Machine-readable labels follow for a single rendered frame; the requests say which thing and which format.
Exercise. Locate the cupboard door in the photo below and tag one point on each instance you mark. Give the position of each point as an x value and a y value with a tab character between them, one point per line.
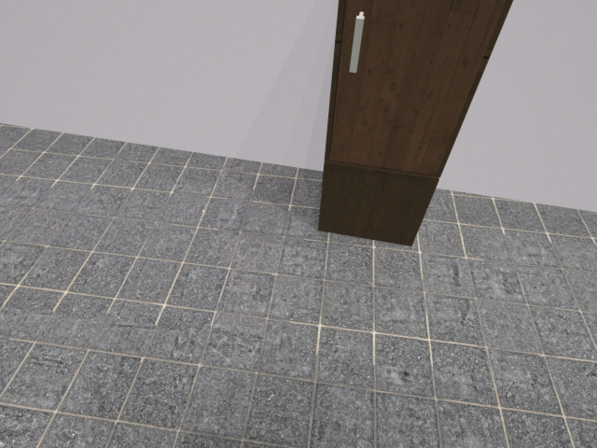
417	62

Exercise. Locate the handle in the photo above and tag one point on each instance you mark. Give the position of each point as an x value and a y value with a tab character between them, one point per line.
358	30

